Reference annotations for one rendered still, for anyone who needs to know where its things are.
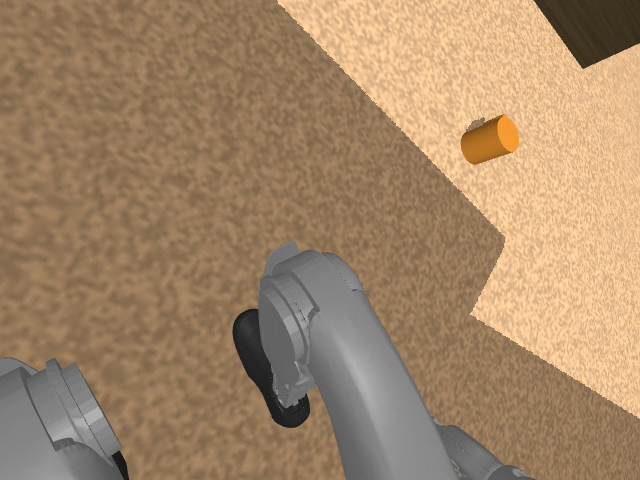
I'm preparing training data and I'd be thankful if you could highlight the left robot foot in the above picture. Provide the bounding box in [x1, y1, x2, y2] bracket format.
[112, 450, 129, 480]

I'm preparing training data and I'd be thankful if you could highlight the right robot foot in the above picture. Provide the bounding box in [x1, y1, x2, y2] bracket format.
[233, 309, 310, 428]

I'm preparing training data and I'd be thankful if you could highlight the right robot hand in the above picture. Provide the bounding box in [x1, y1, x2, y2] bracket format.
[431, 416, 504, 480]

